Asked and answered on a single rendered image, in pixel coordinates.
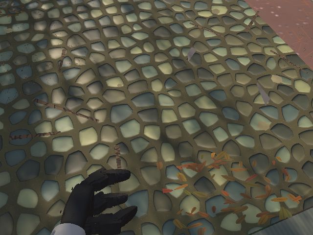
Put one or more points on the robot left hand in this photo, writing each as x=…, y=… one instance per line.
x=82, y=204

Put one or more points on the robot left forearm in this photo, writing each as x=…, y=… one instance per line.
x=68, y=229

